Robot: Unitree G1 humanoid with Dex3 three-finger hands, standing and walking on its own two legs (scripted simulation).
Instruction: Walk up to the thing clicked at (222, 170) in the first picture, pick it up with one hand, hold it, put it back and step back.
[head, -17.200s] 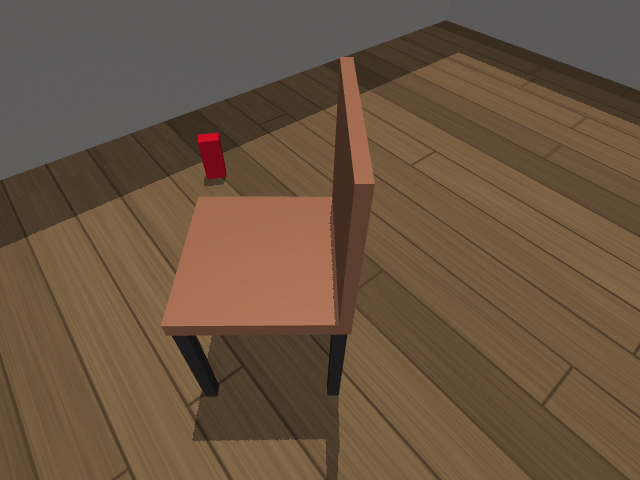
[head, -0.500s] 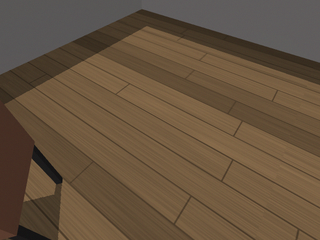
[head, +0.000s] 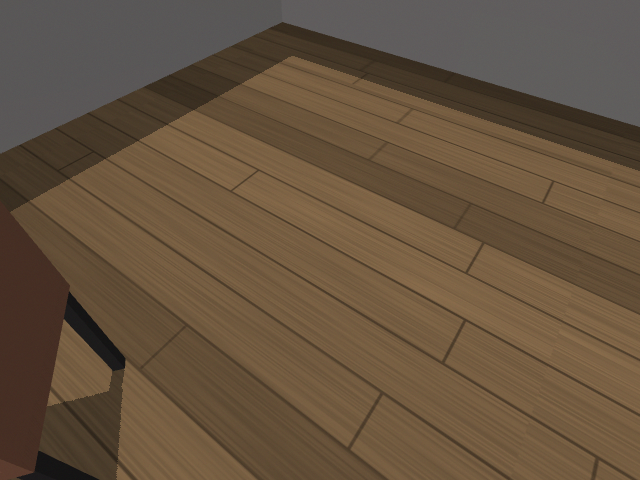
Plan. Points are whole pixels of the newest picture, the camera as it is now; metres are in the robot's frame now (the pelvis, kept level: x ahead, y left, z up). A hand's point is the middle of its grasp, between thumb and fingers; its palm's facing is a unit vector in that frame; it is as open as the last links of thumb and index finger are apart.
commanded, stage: stand
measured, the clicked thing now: out of the picture +1.10 +1.41 -0.68
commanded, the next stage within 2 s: walk up in 0.40 s
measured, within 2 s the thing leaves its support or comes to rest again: neither
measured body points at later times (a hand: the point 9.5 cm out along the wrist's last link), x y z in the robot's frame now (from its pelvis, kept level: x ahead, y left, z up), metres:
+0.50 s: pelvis +0.01 +0.00 -0.01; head +0.01 +0.00 +0.44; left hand +0.07 +0.31 -0.13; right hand +0.08 -0.31 -0.13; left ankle -0.02 +0.14 -0.74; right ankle -0.01 -0.13 -0.74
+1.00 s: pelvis +0.17 +0.05 -0.01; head +0.19 +0.06 +0.44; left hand +0.26 +0.37 -0.14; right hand +0.17 -0.28 -0.12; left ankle +0.08 +0.15 -0.75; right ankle +0.31 -0.11 -0.71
